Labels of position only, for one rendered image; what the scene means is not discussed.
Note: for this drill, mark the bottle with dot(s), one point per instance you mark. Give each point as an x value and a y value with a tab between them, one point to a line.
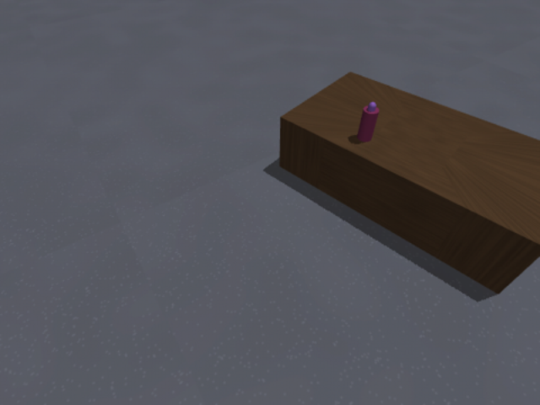
367	123

